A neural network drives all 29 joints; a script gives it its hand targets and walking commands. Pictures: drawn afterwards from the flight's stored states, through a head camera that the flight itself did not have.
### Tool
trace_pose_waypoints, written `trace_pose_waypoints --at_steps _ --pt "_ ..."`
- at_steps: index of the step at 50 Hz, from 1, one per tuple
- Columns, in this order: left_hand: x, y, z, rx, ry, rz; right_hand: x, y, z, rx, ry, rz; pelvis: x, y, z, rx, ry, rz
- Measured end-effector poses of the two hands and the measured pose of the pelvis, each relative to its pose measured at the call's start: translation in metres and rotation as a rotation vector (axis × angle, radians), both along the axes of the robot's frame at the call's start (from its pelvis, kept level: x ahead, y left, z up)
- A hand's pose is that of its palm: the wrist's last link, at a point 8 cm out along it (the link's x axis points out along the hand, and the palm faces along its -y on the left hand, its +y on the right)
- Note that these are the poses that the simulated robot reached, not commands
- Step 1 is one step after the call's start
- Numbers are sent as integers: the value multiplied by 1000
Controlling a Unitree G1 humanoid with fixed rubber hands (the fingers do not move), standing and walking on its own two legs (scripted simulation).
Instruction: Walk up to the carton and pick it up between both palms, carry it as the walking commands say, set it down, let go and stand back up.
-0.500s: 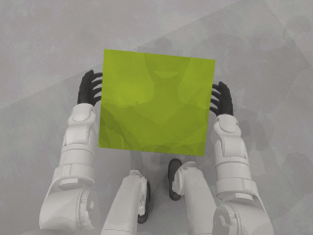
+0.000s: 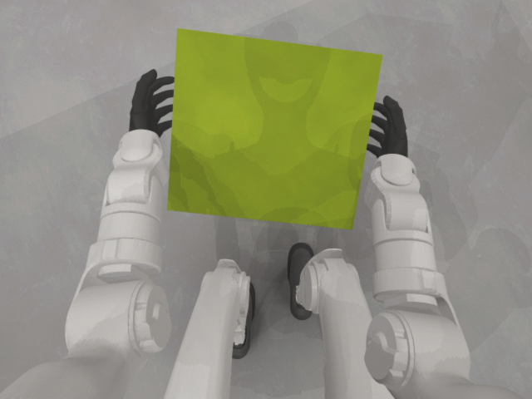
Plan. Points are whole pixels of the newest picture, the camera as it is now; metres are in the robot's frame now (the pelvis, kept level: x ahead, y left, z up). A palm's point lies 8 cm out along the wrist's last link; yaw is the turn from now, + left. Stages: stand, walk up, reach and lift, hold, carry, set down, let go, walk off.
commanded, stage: set down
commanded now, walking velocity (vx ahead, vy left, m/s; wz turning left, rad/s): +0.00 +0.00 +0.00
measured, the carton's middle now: (268, 135) +0.49 +0.01 -0.18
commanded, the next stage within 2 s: none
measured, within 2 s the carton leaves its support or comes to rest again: neither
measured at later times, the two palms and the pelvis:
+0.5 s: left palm (166, 131) +0.49 +0.18 -0.17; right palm (370, 150) +0.46 -0.16 -0.19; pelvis -0.01 +0.00 -0.07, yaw +2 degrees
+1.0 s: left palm (184, 135) +0.52 +0.18 -0.27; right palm (357, 145) +0.50 -0.17 -0.28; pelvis -0.02 +0.00 -0.12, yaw +2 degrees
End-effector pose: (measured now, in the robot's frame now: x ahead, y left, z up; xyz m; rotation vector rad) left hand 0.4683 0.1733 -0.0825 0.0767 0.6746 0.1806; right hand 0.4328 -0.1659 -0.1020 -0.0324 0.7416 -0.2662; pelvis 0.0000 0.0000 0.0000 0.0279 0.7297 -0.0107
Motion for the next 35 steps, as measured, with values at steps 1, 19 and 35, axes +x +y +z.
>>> trace_pose_waypoints --at_steps 1,19,35 --pt "1 0 -3 -2 -3 2 1 0 -3 1 -3 1 -1 0 -3 0 5 1" --pt "21 0 -65 0 -3 13 25 0 -66 8 -5 2 -10 -2 -53 4 94 25" --pt "36 9 -120 16 20 7 39 8 -123 6 19 25 -12 0 -88 1 141 38"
